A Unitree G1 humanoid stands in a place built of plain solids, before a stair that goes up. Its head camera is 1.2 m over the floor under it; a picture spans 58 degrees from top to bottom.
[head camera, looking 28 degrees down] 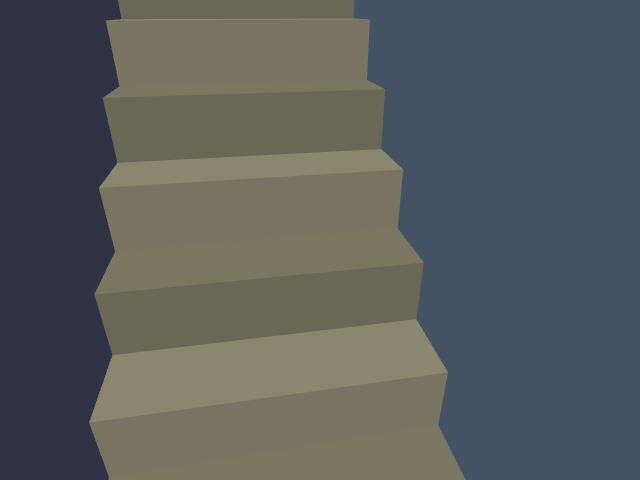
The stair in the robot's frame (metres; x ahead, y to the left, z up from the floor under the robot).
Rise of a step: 0.20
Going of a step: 0.22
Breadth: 0.85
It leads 10 degrees to the left of straight ahead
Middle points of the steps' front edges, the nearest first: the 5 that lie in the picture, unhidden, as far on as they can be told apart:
0.73 0.09 0.39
0.95 0.13 0.59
1.16 0.17 0.78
1.37 0.21 0.98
1.59 0.25 1.17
